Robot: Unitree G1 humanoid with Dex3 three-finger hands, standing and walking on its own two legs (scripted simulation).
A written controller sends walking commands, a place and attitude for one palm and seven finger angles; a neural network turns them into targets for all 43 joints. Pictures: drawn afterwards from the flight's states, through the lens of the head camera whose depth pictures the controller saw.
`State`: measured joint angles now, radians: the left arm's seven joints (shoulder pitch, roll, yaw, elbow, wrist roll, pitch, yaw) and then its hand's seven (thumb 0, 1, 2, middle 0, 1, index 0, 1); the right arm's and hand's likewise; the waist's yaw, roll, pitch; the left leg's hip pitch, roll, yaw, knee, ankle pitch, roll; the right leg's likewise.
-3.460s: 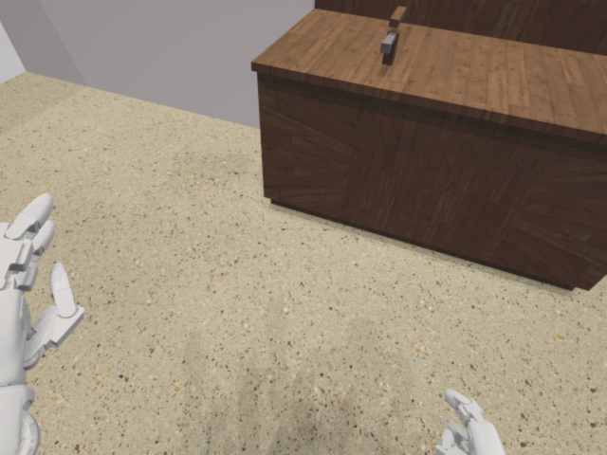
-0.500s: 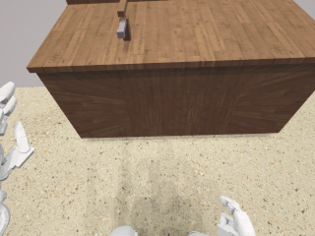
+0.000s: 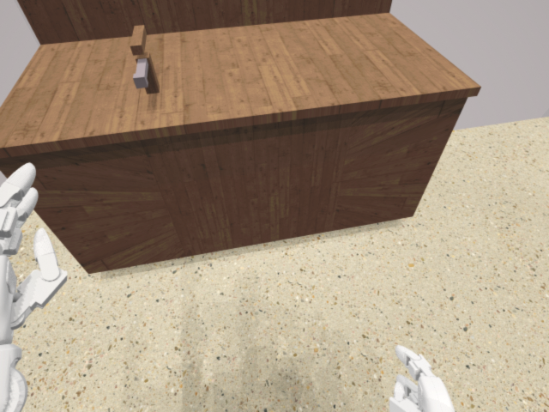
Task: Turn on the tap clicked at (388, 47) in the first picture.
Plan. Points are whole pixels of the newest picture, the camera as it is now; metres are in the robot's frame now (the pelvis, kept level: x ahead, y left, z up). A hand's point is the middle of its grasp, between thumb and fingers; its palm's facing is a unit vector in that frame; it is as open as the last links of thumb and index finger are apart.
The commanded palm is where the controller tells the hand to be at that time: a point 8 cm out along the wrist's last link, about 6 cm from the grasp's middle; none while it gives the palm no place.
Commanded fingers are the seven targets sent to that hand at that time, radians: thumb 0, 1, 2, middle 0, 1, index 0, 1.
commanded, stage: take the last steps up to it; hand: left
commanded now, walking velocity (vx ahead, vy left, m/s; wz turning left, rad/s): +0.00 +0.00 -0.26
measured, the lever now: (140, 80) +0.82 +0.41 +0.06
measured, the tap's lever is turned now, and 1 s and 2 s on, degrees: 0 0 0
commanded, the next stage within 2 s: none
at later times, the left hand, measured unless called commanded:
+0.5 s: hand (59, 297) +0.18 +0.23 +0.18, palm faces +0.43 -0.80 -0.42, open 7.4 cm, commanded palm +0.14 +0.27 +0.19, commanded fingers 0.00 0.90 0.90 -0.20 -0.30 -0.20 -0.30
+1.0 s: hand (85, 214) +0.28 +0.25 +0.19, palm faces +0.40 -0.81 -0.43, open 7.4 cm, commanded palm +0.23 +0.29 +0.19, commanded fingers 0.00 0.90 0.90 -0.20 -0.30 -0.20 -0.30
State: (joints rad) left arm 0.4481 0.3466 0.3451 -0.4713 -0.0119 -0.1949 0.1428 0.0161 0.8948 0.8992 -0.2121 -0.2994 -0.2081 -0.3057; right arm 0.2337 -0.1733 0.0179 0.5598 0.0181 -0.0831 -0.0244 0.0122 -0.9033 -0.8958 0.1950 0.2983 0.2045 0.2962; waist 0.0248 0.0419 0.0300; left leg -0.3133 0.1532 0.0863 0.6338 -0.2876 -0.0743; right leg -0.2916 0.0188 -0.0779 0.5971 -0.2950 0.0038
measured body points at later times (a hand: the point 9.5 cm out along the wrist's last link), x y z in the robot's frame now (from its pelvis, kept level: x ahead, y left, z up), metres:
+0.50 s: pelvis -0.02 -0.01 +0.01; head -0.04 -0.03 +0.46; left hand +0.16 +0.27 +0.20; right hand +0.11 -0.27 -0.08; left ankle -0.03 +0.12 -0.72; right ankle +0.00 -0.10 -0.70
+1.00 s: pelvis +0.07 +0.01 +0.01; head +0.09 +0.01 +0.46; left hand +0.26 +0.29 +0.21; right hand +0.22 -0.25 -0.08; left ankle +0.10 +0.15 -0.73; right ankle +0.02 -0.10 -0.72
